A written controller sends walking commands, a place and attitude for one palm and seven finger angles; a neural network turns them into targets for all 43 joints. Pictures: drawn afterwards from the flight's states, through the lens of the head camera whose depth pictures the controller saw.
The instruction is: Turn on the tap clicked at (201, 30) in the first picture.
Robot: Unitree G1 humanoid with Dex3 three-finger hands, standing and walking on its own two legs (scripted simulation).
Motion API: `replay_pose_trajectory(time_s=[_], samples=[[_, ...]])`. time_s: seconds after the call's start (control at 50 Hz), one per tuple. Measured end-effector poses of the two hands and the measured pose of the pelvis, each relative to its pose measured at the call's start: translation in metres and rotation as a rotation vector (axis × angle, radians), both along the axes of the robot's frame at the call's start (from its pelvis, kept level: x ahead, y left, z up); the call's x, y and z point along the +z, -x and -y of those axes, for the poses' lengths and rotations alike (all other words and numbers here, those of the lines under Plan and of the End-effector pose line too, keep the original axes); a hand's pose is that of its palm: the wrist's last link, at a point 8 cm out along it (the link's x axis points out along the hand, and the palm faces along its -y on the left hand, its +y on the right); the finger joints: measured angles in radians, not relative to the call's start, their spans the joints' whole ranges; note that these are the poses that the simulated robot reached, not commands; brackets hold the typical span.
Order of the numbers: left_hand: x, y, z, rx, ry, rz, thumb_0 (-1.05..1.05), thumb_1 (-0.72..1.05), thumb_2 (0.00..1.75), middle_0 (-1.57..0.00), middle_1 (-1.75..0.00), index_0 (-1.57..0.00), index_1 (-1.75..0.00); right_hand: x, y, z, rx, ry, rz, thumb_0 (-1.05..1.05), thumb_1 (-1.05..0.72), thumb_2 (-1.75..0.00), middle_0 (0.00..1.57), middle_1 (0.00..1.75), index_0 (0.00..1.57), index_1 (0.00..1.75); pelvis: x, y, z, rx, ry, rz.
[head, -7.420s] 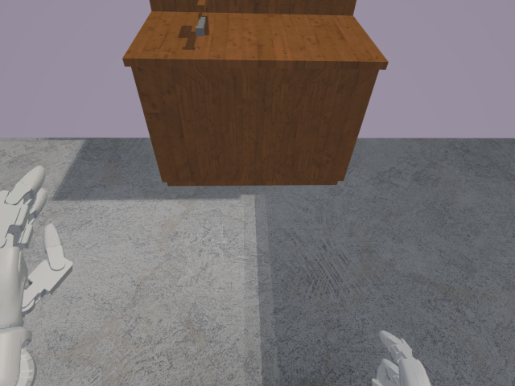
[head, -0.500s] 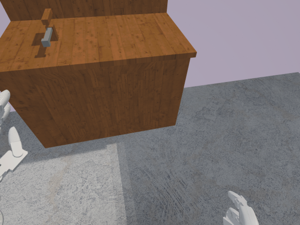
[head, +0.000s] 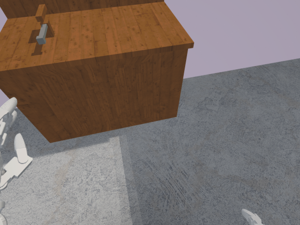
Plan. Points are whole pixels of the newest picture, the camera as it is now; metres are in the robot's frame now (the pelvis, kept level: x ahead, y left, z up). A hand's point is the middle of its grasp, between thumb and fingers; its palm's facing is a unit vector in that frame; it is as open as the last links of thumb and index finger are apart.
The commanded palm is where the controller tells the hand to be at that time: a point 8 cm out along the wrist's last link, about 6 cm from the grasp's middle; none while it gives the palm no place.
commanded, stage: take the last steps up to it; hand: left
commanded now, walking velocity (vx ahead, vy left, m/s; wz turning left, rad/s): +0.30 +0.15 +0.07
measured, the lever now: (41, 39) +0.82 +0.53 +0.04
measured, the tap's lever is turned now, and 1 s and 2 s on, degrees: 0 0 0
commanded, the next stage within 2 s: come to a stop and stand still in 1.86 s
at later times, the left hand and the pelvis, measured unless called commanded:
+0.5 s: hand (23, 129) +0.28 +0.29 +0.15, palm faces +0.40 -0.78 -0.47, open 7.4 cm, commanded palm +0.23 +0.32 +0.17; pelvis +0.07 +0.04 -0.01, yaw +1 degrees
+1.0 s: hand (7, 80) +0.41 +0.37 +0.18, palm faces +0.32 -0.84 -0.44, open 7.4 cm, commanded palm +0.35 +0.42 +0.17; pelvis +0.18 +0.15 +0.00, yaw -2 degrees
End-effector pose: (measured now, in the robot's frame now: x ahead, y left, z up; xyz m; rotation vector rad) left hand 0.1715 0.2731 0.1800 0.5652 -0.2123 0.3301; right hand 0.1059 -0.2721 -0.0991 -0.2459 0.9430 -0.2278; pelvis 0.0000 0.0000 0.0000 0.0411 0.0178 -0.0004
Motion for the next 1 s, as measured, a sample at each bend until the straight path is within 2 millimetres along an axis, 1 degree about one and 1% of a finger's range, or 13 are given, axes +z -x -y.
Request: replay_pose_trajectory(time_s=[0.1, 0.2, 0.28, 0.34, 0.38, 0.42, 0.56, 0.64, 0.7, 0.76, 0.86, 0.94, 1.0], samples=[[-0.004, -0.008, -0.022, -0.001, 0.032, 0.108, 0.01, 0.89, 0.9, -0.21, -0.31, -0.22, -0.3, 0.004, -0.029, -0.016, 0.008, 0.047, 0.081, 0.02, -0.91, -0.9, 0.19, 0.3, 0.2, 0.3, -0.014, -0.013, -0.022, 0.009, 0.021, 0.023], [-0.005, -0.028, -0.036, 0.005, 0.028, 0.124, 0.01, 0.89, 0.9, -0.21, -0.31, -0.22, -0.3, 0.006, -0.064, -0.059, 0.02, -0.048, 0.185, 0.02, -0.91, -0.9, 0.19, 0.3, 0.2, 0.3, -0.014, -0.025, -0.029, -0.004, 0.02, 0.034], [0.005, -0.041, -0.03, -0.007, 0.012, 0.128, 0.02, 0.89, 0.9, -0.21, -0.31, -0.21, -0.3, -0.001, -0.086, -0.091, 0.064, -0.15, 0.22, 0.01, -0.91, -0.9, 0.19, 0.3, 0.2, 0.3, -0.014, -0.037, -0.03, -0.006, 0.028, 0.03], [0.008, -0.048, -0.022, -0.021, -0.035, 0.125, 0.01, 0.89, 0.9, -0.21, -0.31, -0.21, -0.3, -0.017, -0.1, -0.104, 0.095, -0.204, 0.216, 0.01, -0.91, -0.9, 0.2, 0.3, 0.2, 0.3, -0.021, -0.047, -0.028, 0.006, 0.034, 0.033], [0.006, -0.052, -0.021, -0.02, -0.038, 0.115, 0.01, 0.89, 0.9, -0.21, -0.31, -0.21, -0.3, -0.026, -0.106, -0.107, 0.113, -0.213, 0.172, 0.01, -0.91, -0.9, 0.2, 0.3, 0.2, 0.3, -0.023, -0.052, -0.029, 0.023, 0.042, 0.037], [0.003, -0.056, -0.028, -0.003, -0.018, 0.095, 0.01, 0.89, 0.9, -0.21, -0.31, -0.22, -0.3, -0.029, -0.11, -0.106, 0.121, -0.209, 0.121, 0.01, -0.91, -0.9, 0.2, 0.3, 0.2, 0.3, -0.019, -0.059, -0.032, 0.022, 0.032, 0.037], [-0.017, -0.08, -0.059, 0.056, 0.032, -0.034, 0.01, 0.89, 0.9, -0.21, -0.31, -0.22, -0.3, -0.013, -0.123, -0.091, 0.103, -0.109, 0.031, 0.02, -0.91, -0.9, 0.2, 0.3, 0.2, 0.3, -0.004, -0.085, -0.049, 0.028, 0.011, 0.007], [-0.015, -0.102, -0.072, 0.013, 0.046, 0.001, 0.01, 0.89, 0.9, -0.21, -0.31, -0.22, -0.3, -0.002, -0.139, -0.09, 0.097, -0.022, 0.027, 0.02, -0.91, -0.9, 0.2, 0.3, 0.2, 0.3, -0.004, -0.102, -0.07, 0.026, 0.011, 0.007], [-0.009, -0.122, -0.09, -0.036, 0.031, 0.078, 0.01, 0.89, 0.9, -0.21, -0.31, -0.22, -0.3, 0.005, -0.158, -0.099, 0.073, 0.036, 0.064, 0.02, -0.91, -0.9, 0.2, 0.3, 0.2, 0.3, -0.013, -0.12, -0.092, 0.016, 0.031, 0.01], [-0.004, -0.145, -0.111, -0.072, -0.002, 0.166, 0.01, 0.89, 0.9, -0.21, -0.31, -0.22, -0.3, 0.009, -0.178, -0.118, 0.025, 0.048, 0.126, 0.02, -0.91, -0.9, 0.19, 0.3, 0.2, 0.3, -0.021, -0.133, -0.111, -0.001, 0.026, 0.023], [0.004, -0.178, -0.139, -0.077, -0.01, 0.178, 0.01, 0.89, 0.9, -0.21, -0.31, -0.22, -0.3, 0.017, -0.202, -0.168, 0.016, -0.046, 0.193, 0.01, -0.91, -0.9, 0.19, 0.3, 0.2, 0.3, -0.013, -0.15, -0.129, -0.025, 0.056, 0.007], [0.01, -0.191, -0.141, -0.1, 0.017, 0.152, 0.01, 0.89, 0.9, -0.21, -0.31, -0.21, -0.3, 0.017, -0.212, -0.2, 0.029, -0.116, 0.199, 0.01, -0.91, -0.9, 0.2, 0.3, 0.2, 0.3, -0.006, -0.166, -0.141, -0.041, 0.067, -0.01], [0.011, -0.197, -0.14, -0.114, 0.014, 0.116, 0.01, 0.89, 0.9, -0.21, -0.31, -0.21, -0.3, 0.011, -0.217, -0.215, 0.042, -0.143, 0.176, 0.01, -0.91, -0.9, 0.2, 0.3, 0.2, 0.3, -0.004, -0.179, -0.148, -0.038, 0.068, -0.011]])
